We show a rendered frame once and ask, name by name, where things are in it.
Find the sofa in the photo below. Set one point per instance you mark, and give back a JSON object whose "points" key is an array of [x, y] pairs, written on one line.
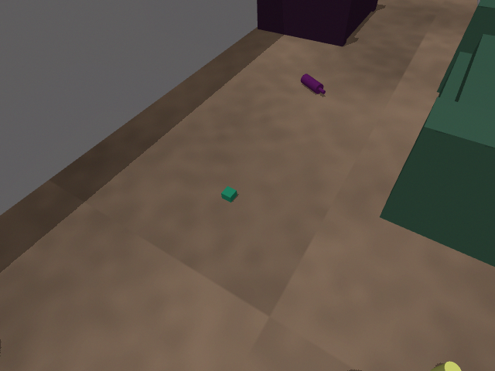
{"points": [[446, 188]]}

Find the armchair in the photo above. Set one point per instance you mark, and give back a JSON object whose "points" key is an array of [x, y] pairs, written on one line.
{"points": [[325, 21]]}

